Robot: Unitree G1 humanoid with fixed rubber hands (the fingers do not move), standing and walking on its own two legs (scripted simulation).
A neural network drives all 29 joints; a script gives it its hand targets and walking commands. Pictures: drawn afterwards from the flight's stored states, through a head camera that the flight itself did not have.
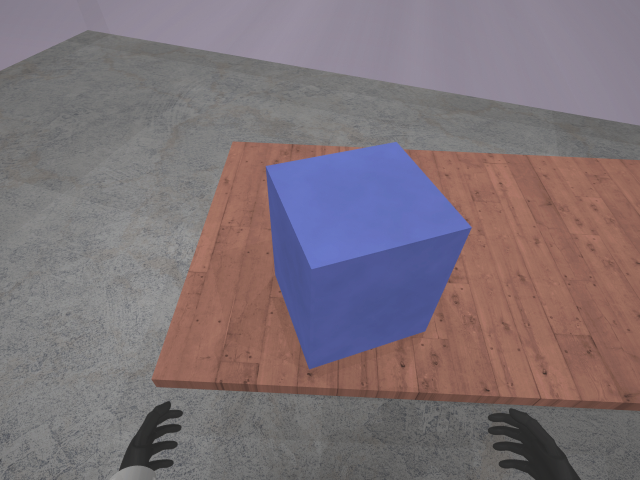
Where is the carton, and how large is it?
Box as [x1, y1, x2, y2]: [266, 142, 471, 368]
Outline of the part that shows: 396,142 266,166 275,275 309,368 424,331 471,227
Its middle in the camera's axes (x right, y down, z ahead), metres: +0.05 +0.02 +0.61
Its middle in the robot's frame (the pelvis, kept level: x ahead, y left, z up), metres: +0.46 -0.04 +0.02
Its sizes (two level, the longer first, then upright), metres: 0.210 0.200 0.250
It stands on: a table, 0.65 m high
